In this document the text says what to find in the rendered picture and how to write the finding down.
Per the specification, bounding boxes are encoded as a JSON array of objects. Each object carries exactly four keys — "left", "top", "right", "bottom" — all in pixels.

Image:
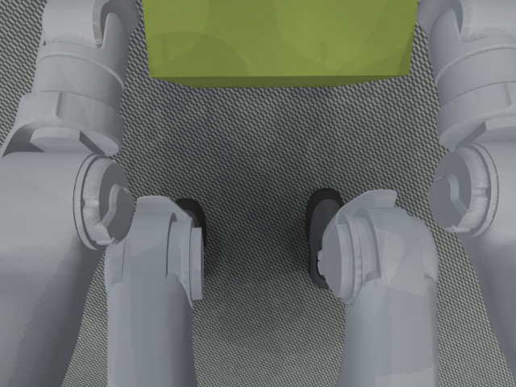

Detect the robot right forearm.
[{"left": 416, "top": 0, "right": 516, "bottom": 149}]

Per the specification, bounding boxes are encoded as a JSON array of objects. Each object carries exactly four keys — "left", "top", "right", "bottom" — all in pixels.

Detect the left robot upper arm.
[{"left": 0, "top": 152, "right": 135, "bottom": 387}]

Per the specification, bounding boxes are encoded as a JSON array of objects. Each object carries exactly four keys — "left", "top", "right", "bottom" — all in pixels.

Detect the carton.
[{"left": 142, "top": 0, "right": 418, "bottom": 88}]

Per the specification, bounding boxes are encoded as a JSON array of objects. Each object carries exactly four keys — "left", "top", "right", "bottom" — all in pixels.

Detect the robot left forearm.
[{"left": 0, "top": 0, "right": 139, "bottom": 160}]

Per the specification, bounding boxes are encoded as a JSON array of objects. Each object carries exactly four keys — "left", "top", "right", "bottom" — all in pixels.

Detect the right robot upper arm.
[{"left": 428, "top": 141, "right": 516, "bottom": 382}]

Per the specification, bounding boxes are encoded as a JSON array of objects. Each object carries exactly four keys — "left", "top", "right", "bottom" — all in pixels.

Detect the right robot foot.
[{"left": 306, "top": 188, "right": 343, "bottom": 289}]

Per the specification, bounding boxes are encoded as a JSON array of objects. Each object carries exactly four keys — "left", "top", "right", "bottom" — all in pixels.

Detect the robot right thigh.
[{"left": 327, "top": 207, "right": 439, "bottom": 387}]

